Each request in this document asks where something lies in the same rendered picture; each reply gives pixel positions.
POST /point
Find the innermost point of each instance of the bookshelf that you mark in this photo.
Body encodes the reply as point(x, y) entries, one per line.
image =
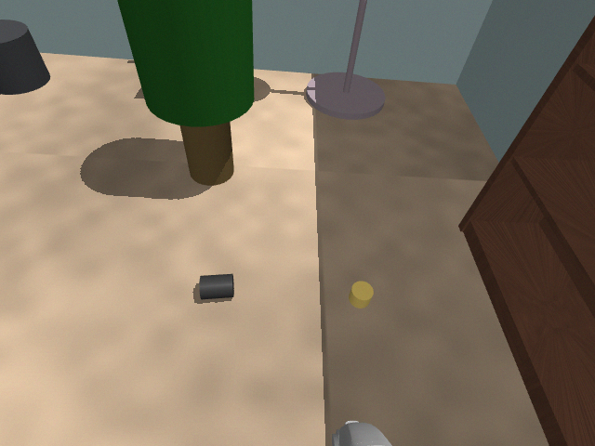
point(531, 231)

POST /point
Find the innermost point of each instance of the potted plant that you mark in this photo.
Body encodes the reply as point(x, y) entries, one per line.
point(195, 64)

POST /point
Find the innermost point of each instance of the coat stand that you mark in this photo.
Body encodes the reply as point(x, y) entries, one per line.
point(346, 95)

